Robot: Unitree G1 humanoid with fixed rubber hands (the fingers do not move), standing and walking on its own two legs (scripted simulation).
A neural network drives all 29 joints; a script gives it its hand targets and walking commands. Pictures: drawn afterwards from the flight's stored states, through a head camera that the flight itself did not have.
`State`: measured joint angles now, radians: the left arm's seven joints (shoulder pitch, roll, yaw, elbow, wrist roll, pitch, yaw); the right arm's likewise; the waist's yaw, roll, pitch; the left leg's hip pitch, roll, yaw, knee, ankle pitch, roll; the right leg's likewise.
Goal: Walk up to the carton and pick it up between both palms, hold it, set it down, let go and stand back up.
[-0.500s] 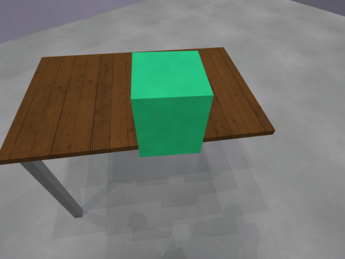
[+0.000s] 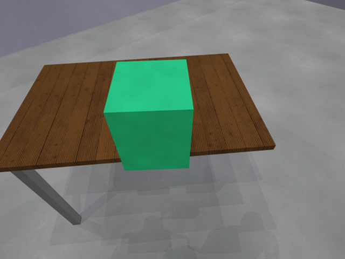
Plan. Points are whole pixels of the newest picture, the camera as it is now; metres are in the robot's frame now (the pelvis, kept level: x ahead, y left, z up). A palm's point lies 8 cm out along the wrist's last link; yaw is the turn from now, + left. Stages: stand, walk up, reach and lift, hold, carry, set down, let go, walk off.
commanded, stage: walk up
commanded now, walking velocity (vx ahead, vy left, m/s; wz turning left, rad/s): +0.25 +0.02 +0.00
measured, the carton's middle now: (154, 117) +0.49 +0.05 +0.03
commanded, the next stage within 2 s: none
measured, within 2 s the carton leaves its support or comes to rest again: neither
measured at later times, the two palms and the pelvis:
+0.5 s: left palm out of the picture +0.07 +0.18 -0.15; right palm (260, 249) +0.17 -0.22 -0.13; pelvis +0.11 -0.01 +0.01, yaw -1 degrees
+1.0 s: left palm out of the picture +0.11 +0.16 -0.13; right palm out of the picture +0.10 -0.23 -0.13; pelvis +0.13 -0.03 +0.02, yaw -1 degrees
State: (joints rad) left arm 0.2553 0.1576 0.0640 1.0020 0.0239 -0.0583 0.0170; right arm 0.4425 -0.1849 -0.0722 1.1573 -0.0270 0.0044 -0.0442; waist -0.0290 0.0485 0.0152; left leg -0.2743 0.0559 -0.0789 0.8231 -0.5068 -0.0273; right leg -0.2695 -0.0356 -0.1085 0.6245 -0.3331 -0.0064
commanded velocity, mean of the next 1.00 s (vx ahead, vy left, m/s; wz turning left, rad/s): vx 0.02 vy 0.01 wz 0.00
